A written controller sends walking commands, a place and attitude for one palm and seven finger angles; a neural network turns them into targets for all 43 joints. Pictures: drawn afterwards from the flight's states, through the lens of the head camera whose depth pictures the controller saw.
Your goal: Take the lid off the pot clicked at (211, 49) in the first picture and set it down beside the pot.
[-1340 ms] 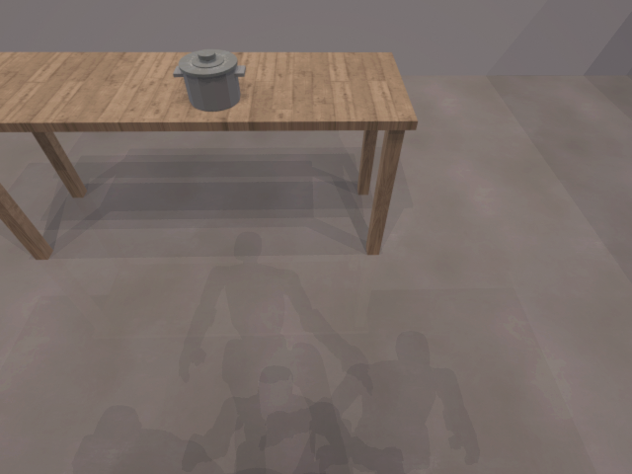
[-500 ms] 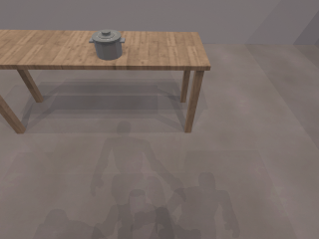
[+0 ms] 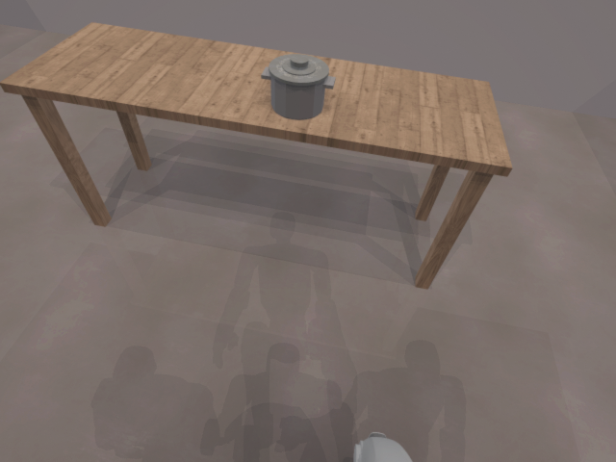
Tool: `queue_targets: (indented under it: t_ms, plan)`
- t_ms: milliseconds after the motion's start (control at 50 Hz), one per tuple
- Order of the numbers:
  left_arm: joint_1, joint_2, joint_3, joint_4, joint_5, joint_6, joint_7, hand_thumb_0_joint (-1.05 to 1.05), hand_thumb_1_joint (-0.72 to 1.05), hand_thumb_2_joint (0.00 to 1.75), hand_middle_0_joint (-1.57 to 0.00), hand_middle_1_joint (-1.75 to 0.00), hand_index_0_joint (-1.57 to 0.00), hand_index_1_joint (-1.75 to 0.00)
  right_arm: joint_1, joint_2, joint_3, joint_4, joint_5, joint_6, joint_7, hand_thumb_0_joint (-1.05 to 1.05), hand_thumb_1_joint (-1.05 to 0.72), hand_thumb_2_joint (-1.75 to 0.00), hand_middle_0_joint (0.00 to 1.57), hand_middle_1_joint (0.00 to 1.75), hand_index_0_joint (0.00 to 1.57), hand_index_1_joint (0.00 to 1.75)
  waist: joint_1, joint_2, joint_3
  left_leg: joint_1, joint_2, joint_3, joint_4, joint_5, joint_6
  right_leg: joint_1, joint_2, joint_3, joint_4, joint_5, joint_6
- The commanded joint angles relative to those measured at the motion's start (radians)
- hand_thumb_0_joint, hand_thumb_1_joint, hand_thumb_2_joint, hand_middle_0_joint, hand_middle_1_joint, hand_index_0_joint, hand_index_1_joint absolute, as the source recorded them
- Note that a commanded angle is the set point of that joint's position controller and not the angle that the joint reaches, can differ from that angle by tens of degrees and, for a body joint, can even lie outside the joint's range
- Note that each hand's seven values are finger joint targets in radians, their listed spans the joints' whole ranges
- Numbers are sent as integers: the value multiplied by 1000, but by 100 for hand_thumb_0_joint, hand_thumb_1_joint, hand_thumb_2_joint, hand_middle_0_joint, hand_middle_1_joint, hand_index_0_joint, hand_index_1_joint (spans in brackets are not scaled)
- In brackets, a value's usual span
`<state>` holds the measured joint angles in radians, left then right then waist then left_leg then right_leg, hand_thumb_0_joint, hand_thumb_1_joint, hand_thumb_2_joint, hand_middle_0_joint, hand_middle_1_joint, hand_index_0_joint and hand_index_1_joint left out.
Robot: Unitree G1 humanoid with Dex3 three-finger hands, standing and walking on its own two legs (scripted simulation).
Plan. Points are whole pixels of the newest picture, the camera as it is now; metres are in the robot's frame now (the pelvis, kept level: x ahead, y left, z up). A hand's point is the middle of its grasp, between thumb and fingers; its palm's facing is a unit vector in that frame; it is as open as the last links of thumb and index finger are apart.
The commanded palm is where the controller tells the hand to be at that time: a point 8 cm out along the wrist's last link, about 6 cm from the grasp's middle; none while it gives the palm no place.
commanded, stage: walk to a spot facing it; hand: left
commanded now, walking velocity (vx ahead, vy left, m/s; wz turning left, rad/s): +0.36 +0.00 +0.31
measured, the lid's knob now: (299, 61) +1.07 +0.06 +0.01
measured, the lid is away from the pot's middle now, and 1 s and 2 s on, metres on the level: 0.00 0.00 0.00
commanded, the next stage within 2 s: turn to face it in 0.42 s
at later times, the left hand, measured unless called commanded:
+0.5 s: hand (203, 453) +0.17 +0.16 -0.18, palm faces +0.29 -0.93 -0.21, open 7.4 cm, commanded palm none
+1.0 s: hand (187, 398) +0.25 +0.20 -0.18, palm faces +0.21 -0.96 -0.19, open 7.4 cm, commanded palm none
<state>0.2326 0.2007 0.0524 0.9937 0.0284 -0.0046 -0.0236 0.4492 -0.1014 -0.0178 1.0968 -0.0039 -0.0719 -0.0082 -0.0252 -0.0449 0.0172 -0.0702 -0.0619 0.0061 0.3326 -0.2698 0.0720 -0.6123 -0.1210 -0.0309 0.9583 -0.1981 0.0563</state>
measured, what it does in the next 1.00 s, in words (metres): walks ahead: right foot, then left foot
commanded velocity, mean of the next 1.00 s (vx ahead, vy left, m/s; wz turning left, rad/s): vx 0.09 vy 0.00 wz -0.02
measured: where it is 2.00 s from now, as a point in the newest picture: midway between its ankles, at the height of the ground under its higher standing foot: (294, 430)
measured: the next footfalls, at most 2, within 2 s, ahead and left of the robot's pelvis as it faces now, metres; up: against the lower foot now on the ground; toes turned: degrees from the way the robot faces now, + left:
right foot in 0.20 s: +0.26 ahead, -0.15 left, +0.00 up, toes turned +0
left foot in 0.62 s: +0.32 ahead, +0.13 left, +0.00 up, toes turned +25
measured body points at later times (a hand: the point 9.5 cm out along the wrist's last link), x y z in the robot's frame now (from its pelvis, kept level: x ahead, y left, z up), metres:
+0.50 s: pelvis +0.20 -0.03 -0.01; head +0.22 -0.02 +0.44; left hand +0.15 +0.20 -0.16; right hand +0.37 -0.26 -0.13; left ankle +0.25 +0.10 -0.69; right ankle +0.22 -0.15 -0.74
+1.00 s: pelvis +0.26 +0.02 -0.01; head +0.28 +0.02 +0.44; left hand +0.24 +0.25 -0.16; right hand +0.40 -0.19 -0.15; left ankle +0.29 +0.11 -0.74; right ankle +0.30 -0.10 -0.71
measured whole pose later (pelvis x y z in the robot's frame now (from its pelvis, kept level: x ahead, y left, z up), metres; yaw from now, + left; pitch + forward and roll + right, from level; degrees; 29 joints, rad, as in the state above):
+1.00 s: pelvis +0.26 +0.02 -0.01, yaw +7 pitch -1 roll +0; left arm 0.30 0.16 0.07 0.99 0.03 0.07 0.00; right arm 0.12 -0.14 -0.04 0.96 -0.02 0.00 -0.02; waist 0.03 0.00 0.06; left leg -0.24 0.09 0.31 0.49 -0.22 0.06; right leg -0.39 -0.08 -0.09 0.83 -0.42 0.03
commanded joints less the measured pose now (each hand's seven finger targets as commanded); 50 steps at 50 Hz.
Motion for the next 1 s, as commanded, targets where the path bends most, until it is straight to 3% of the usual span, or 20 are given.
queue_targets:
  t_ms: [0,60,100,140,160,180,200,240,300,360,420,520,560,580,600,620,680,720,820,980]
  plan:
    - [-160,52,16,-123,-9,-37,2,0,90,90,-20,-30,-20,-30,68,-193,-52,-27,-6,-20,-17,0,-90,-90,20,30,20,30,-29,144,104,30,267,-209,-145,233,146,-103,1,-17,-158,33,8]
    - [-207,47,20,-147,-10,-45,1,0,90,90,-20,-30,-20,-30,65,-202,-59,-26,-15,-16,-17,0,-90,-90,20,30,20,30,-40,152,116,9,275,-208,-108,302,135,-9,28,-31,-257,29,-14]
    - [-179,49,25,-145,-11,-50,1,0,90,90,-20,-30,-20,-30,37,-215,-63,-31,-19,-12,-19,0,-90,-90,20,30,20,30,-20,167,101,-22,268,-206,-53,378,119,123,60,-51,-318,9,-34]
    - [28,92,41,-93,-7,-62,8,0,90,90,-20,-30,-20,-30,-7,-224,-66,-43,-15,-7,-17,0,-90,-90,20,30,20,30,80,99,18,-100,218,-174,184,488,78,425,107,-72,-420,45,-53]
    - [197,164,60,-48,3,-77,20,0,90,90,-20,-30,-20,-30,-7,-204,-63,-55,-6,-9,-9,0,-90,-90,20,30,20,30,148,-12,-87,-270,152,-123,475,357,27,709,-35,80,-471,13,-103]
    - [330,291,90,-29,7,-80,34,0,90,90,-20,-30,-20,-30,57,-135,-50,-97,3,-16,-5,0,-90,-90,20,30,20,30,160,-289,-258,-517,-24,-19,852,-261,-31,933,-384,552,-613,0,-218]
    - [321,275,83,-30,-10,-71,36,0,90,90,-20,-30,-20,-30,-50,-166,-61,-121,-8,-13,0,0,-90,-90,20,30,20,30,165,-116,-184,-590,45,-67,999,-299,-18,852,-400,575,-669,-46,-250]
    - [127,182,61,-71,-5,-68,42,0,90,90,-20,-30,-20,-30,-110,-154,-66,-142,-14,2,18,0,-90,-90,20,30,20,30,95,-139,-76,-586,137,-50,1073,-135,-18,583,-338,413,-721,-285,-225]
    - [56,89,25,-80,4,-78,50,0,90,90,-20,-30,-20,-30,-166,-129,-56,-138,-20,51,36,0,-90,-90,20,30,20,30,25,-80,36,-525,179,-27,967,-60,-55,343,-266,122,-751,-82,-175]
    - [47,114,23,-76,2,-76,52,0,90,90,-20,-30,-20,-30,-198,-113,-55,-157,-17,77,48,0,-90,-90,20,30,20,30,-2,-85,38,-480,176,27,781,-29,-81,306,-237,-40,-747,119,-169]
    - [62,139,22,-65,-3,-67,47,0,90,90,-20,-30,-20,-30,-266,-122,-48,-187,-17,82,58,0,-90,-90,20,30,20,30,9,-94,33,-449,158,77,600,27,-94,359,-212,-136,-719,211,-150]
    - [127,178,30,-54,2,-44,48,0,90,90,-20,-30,-20,-30,-335,-134,-37,-229,-18,68,54,0,-90,-90,20,30,20,30,49,-88,7,-304,107,131,370,16,-73,439,-228,-144,-575,387,-136]
    - [140,154,19,-42,-6,-33,52,0,90,90,-20,-30,-20,-30,-178,-186,-44,-185,-24,53,34,0,-90,-90,20,30,20,30,-28,5,-82,16,107,109,152,207,-59,350,-166,-167,-345,336,-91]
    - [187,100,5,-54,-20,-26,48,0,90,90,-20,-30,-20,-30,-81,-308,-66,-175,-33,41,19,0,-90,-90,20,30,20,30,-50,268,-197,231,355,-181,132,543,32,168,-20,-202,-112,-75,-23]
    - [225,72,-11,-54,-20,-22,52,0,90,90,-20,-30,-20,-30,-53,-374,-68,-167,-13,47,6,0,-90,-90,20,30,20,30,-45,359,-269,246,530,-310,63,765,153,116,40,-105,88,-509,-11]
    - [217,81,-12,-38,-15,-12,59,0,90,90,-20,-30,-20,-30,-121,-346,-61,-182,-9,49,-2,0,-90,-90,20,30,20,30,-29,199,-216,143,534,-253,36,610,171,116,26,-44,161,-480,-28]
    - [184,59,-11,32,-10,11,50,0,90,90,-20,-30,-20,-30,-290,-230,-25,-187,-11,38,-17,0,-90,-90,20,30,20,30,28,187,-26,-121,410,-61,-45,449,88,160,-5,26,147,-269,-20]
    - [220,52,-4,46,-12,30,44,0,90,90,-20,-30,-20,-30,-324,-216,-19,-178,-7,39,-20,0,-90,-90,20,30,20,30,54,196,-24,-147,382,29,-61,410,71,198,13,12,106,-229,-15]
    - [165,36,19,1,-5,56,32,0,90,90,-20,-30,-20,-30,-291,-224,-45,-165,-9,60,-24,0,-90,-90,20,30,20,30,35,135,3,-125,414,51,-98,162,86,151,30,-23,37,-217,-11]
    - [79,21,36,-87,-2,45,20,0,90,90,-20,-30,-20,-30,-259,-234,-81,-161,-20,68,-19,0,-90,-90,20,30,20,30,17,175,-27,-100,454,98,-14,143,76,245,58,-58,-222,-209,-38]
